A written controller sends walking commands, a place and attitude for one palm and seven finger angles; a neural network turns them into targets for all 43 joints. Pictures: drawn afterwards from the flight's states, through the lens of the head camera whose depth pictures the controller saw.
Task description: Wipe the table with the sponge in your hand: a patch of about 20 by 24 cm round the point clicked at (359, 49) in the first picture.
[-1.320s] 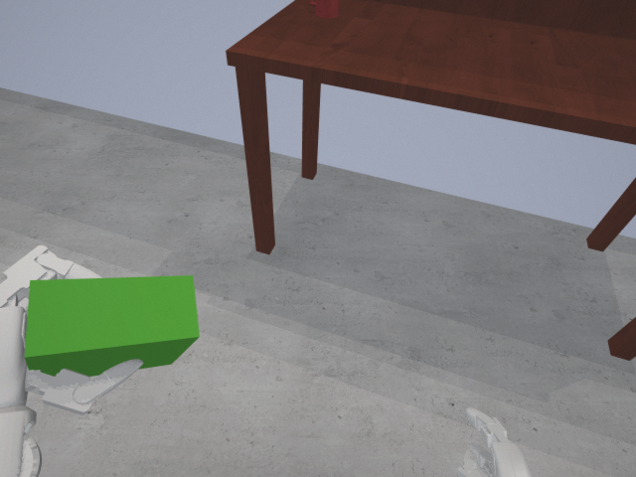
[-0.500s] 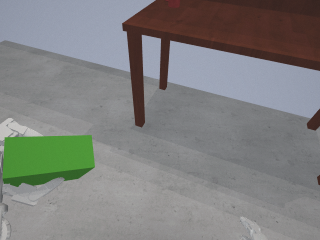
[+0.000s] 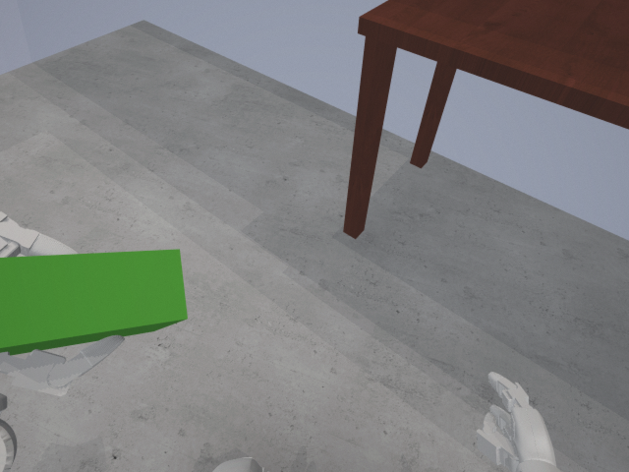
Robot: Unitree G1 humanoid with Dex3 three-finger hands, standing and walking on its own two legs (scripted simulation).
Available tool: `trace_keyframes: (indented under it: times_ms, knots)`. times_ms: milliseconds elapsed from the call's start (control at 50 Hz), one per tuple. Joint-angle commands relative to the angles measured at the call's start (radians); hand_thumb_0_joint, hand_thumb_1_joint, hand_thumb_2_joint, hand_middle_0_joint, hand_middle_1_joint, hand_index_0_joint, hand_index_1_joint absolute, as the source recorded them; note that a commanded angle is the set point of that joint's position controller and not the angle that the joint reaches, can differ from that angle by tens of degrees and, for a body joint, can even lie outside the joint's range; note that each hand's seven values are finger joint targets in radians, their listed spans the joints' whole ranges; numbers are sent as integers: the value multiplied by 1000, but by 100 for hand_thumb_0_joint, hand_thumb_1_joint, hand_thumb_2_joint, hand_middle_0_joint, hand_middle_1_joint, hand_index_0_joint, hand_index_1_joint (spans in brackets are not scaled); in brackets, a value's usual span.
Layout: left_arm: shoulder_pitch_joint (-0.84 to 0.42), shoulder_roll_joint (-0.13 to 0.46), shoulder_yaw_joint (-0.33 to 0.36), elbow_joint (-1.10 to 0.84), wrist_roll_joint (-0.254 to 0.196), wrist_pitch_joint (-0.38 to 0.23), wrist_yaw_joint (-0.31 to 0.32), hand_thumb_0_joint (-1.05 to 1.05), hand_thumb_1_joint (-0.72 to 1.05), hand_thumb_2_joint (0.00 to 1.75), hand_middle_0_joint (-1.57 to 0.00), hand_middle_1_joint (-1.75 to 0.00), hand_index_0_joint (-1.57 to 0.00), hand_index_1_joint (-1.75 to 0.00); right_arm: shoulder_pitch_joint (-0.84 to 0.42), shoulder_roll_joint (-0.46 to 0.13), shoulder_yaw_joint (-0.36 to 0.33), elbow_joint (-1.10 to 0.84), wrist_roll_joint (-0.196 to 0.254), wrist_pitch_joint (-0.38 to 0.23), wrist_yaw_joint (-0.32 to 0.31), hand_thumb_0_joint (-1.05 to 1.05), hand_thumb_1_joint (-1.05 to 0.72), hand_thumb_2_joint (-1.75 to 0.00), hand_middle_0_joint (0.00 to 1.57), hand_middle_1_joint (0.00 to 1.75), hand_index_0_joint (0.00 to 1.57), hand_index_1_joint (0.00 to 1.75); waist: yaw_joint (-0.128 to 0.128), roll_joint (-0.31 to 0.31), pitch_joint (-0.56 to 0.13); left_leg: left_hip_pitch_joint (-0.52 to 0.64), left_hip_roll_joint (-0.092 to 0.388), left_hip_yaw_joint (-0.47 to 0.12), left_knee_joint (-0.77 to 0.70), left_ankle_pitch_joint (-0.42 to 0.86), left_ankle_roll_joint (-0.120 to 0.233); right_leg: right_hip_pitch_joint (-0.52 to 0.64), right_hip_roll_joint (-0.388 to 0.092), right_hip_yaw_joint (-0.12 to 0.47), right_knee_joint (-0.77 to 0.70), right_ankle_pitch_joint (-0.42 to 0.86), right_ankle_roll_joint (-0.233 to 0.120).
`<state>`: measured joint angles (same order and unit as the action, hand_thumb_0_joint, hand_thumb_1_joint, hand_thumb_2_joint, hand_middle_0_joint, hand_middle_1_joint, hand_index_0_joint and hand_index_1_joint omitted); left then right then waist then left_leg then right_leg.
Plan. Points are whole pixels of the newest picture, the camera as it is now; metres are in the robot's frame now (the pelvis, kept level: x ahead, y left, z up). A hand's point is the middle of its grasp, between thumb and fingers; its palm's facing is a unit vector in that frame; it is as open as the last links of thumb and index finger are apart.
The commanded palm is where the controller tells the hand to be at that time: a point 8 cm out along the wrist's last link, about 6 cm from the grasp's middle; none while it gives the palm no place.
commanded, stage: walk to a spot facing it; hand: left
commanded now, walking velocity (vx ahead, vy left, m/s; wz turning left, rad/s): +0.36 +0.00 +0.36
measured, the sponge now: (117, 300) +0.23 +0.20 +0.17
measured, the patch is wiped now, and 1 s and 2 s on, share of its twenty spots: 0.00 0.00 0.00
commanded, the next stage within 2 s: turn to face it in 1.50 s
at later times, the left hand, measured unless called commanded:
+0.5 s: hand (128, 257) +0.27 +0.20 +0.18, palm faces +0.54 -0.70 -0.47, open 10.2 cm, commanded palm +0.20 +0.23 +0.20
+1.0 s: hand (42, 181) +0.32 +0.28 +0.22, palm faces +0.70 -0.59 -0.40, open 10.2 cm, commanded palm +0.26 +0.30 +0.20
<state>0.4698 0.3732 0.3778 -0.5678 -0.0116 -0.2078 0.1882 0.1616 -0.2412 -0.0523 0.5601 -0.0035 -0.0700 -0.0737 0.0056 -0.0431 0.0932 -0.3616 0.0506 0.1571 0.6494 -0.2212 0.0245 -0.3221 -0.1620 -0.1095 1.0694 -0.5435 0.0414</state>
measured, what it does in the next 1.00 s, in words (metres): walks ahead, turning left: right foot, then left foot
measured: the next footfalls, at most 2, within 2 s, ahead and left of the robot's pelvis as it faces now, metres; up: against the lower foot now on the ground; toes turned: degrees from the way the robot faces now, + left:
right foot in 0.28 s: +0.19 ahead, -0.17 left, +0.00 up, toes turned -2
left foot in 0.74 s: +0.24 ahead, +0.10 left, +0.00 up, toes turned +29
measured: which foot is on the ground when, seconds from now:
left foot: down 0.00-0.28, up 0.30-0.72, down 0.74-1.00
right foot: up 0.00-0.26, down 0.28-0.76, up 0.78-1.00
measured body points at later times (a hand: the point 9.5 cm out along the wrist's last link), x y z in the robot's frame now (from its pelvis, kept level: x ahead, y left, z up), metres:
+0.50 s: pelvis +0.12 -0.08 +0.03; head +0.14 -0.10 +0.47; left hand +0.24 +0.23 +0.20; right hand +0.33 -0.29 -0.08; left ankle +0.09 +0.07 -0.60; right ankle +0.15 -0.16 -0.71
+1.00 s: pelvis +0.23 -0.02 +0.03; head +0.24 +0.02 +0.47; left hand +0.28 +0.31 +0.24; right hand +0.46 -0.11 -0.06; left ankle +0.21 +0.08 -0.71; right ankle +0.34 -0.15 -0.62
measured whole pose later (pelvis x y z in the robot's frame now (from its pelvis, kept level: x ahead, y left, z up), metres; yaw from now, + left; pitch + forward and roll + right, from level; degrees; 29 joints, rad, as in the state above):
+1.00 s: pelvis +0.23 -0.02 +0.03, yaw +25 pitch -1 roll -3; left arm 0.48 0.39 0.38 -0.66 -0.01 -0.21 0.14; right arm 0.21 -0.08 0.04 0.61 0.01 -0.11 -0.02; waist 0.01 -0.01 0.06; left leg -0.27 0.05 0.06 0.53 -0.25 0.03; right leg -0.60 -0.14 -0.09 1.13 -0.33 0.08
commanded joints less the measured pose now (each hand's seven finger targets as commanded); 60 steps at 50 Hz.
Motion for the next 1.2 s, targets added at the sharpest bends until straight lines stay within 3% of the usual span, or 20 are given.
trace_keyframes:
  times_ms: [0, 60, 120, 220, 240, 260, 280, 320, 400, 620, 680, 700, 720, 740, 760, 780, 880, 1140, 1160, 1180]
  knots:
    - [-77, 183, 119, -203, -5, -53, -13, 0, 10, 130, -120, -160, -120, -160, -12, -94, -32, -107, 21, -42, 23, 0, -90, -90, 20, 30, 20, 30, -29, 172, -219, 364, 381, -602, -280, 181, 287, -436, 5, 144, 318, -22, 13]
    - [-82, 181, 127, -289, -7, -66, -20, 0, 10, 130, -120, -160, -120, -160, -38, -61, -14, -96, 27, -51, 18, 0, -90, -90, 20, 30, 20, 30, 7, 285, -127, 91, 243, -326, -352, -117, 193, -257, -2, 70, 73, 137, 19]
    - [-58, 136, 91, -257, -19, -75, -27, 0, 10, 130, -120, -160, -120, -160, -36, -57, 2, -93, 16, -84, 17, 0, -90, -90, 20, 30, 20, 30, 6, 353, -115, -47, 196, -232, -405, -232, 147, -45, 42, -17, -164, 192, 26]
    - [-135, 106, 51, -34, -1, -35, -33, 0, 10, 130, -120, -160, -120, -160, -25, -46, 16, -66, 9, -74, -5, 0, -90, -90, 20, 30, 20, 30, 28, 141, -108, -169, 124, -170, -84, -426, 72, 231, 109, -62, -482, 171, 30]
    - [-174, 131, 56, -24, 7, -20, -30, 0, 10, 130, -120, -160, -120, -160, -27, -27, 17, -70, 14, -67, -5, 0, -90, -90, 20, 30, 20, 30, 36, -97, -122, -244, 25, -86, 221, -421, 32, 245, -36, 153, -673, -32, -22]
    - [-167, 175, 78, 20, 11, 5, -23, 0, 10, 130, -120, -160, -120, -160, -71, -17, 16, -94, 9, -67, -3, 0, -90, -90, 20, 30, 20, 30, 63, -428, -99, -418, -77, -88, 580, -427, -5, 252, -289, 653, -871, -103, -145]
    - [-213, 180, 57, 1, 0, 0, -26, 0, 10, 130, -120, -160, -120, -160, -102, -53, 21, -88, -3, -70, -3, 0, -90, -90, 20, 30, 20, 30, 43, -304, -58, -430, -35, -218, 708, -331, -13, 202, -357, 713, -935, -81, -176]
    - [-204, 186, 66, -1, 8, -29, -43, 0, 10, 130, -120, -160, -120, -160, -50, -54, 17, -50, -11, -62, 4, 0, -90, -90, 20, 30, 20, 30, 10, -145, -69, -399, 16, -210, 777, -188, -33, 172, -298, 574, -867, -5, -176]
    - [-215, 200, 78, -108, 10, -55, -41, 0, 10, 130, -120, -160, -120, -160, -93, -60, 18, -50, -9, -32, 7, 0, -90, -90, 20, 30, 20, 30, 2, -108, -108, -349, 29, -143, 714, -86, -62, 205, -205, 151, -811, 289, -121]
    - [63, 169, 161, -196, -26, -39, 15, 0, 10, 130, -120, -160, -120, -160, -17, -45, -16, -170, -1, -12, 22, 0, -90, -90, 20, 30, 20, 30, 49, -157, -194, -196, 27, 48, 52, -147, -41, 378, -232, 2, -683, 673, -168]
    - [18, 143, 121, -208, -32, -27, 21, 0, 10, 130, -120, -160, -120, -160, 27, -51, -22, -172, -1, -4, 12, 0, -90, -90, 20, 30, 20, 30, -9, -109, -238, 61, -53, 110, -123, -71, -28, 269, -187, -94, -438, 711, -111]
    - [-20, 151, 116, -223, -32, -34, 23, 0, 10, 130, -120, -160, -120, -160, 43, -65, -30, -167, 0, -6, 2, 0, -90, -90, 20, 30, 20, 30, -43, -13, -288, 254, -52, 75, -176, -16, 1, 148, -143, -136, -216, 729, -65]
    - [-52, 136, 97, -259, -26, -53, 20, 0, 10, 130, -120, -160, -120, -160, 18, -84, -32, -171, -2, -8, -1, 0, -90, -90, 20, 30, 20, 30, -49, 233, -297, 414, 102, -208, -233, 71, 89, -77, -35, -141, 48, 363, -9]
    - [-65, 146, 97, -299, -20, -78, 19, 0, 10, 130, -120, -160, -120, -160, 0, -91, -19, -177, -2, -26, 8, 0, -90, -90, 20, 30, 20, 30, -18, 464, -293, 520, 385, -680, -284, 451, 251, -339, 99, -51, 260, -118, 26]
    - [-126, 217, 118, -276, 8, -90, 11, 0, 10, 130, -120, -160, -120, -160, 10, -69, -3, -159, 0, -44, 19, 0, -90, -90, 20, 30, 20, 30, -33, 323, -231, 517, 420, -800, -289, 520, 301, -435, 83, 61, 358, -118, 3]
    - [-156, 243, 132, -231, 14, -78, -11, 0, 10, 130, -120, -160, -120, -160, -23, -87, -6, -131, 5, -47, 27, 0, -90, -90, 20, 30, 20, 30, -22, 220, -205, 413, 394, -692, -291, 367, 270, -440, 16, 120, 344, -31, 1]
    - [-77, 196, 124, -417, -10, -79, -20, 0, 10, 130, -120, -160, -120, -160, -32, -52, -4, -98, 19, -76, 33, 0, -90, -90, 20, 30, 20, 30, 2, 318, -174, 166, 209, -346, -370, 2, 154, -332, 20, 48, 183, 197, 29]
    - [-175, 73, 7, -23, -4, -29, -50, 0, 10, 130, -120, -160, -120, -160, -26, -54, 16, -50, 5, -76, -5, 0, -90, -90, 20, 30, 20, 30, 22, 207, -140, 113, 157, -263, -186, 45, 119, 88, 144, -90, -570, 198, 32]
    - [-208, 78, -7, -57, 4, -21, -50, 0, 10, 130, -120, -160, -120, -160, -33, -37, 26, -57, 13, -72, -4, 0, -90, -90, 20, 30, 20, 30, 23, 129, -180, 61, 106, -227, -41, 29, 97, 208, 109, -44, -673, 253, 14]
    - [-226, 117, 3, -92, 14, -12, -46, 0, 10, 130, -120, -160, -120, -160, -42, -13, 33, -67, 19, -67, 0, 0, -90, -90, 20, 30, 20, 30, 22, -71, -221, -103, 36, -170, 204, -103, 55, 365, -86, 174, -768, 223, -45]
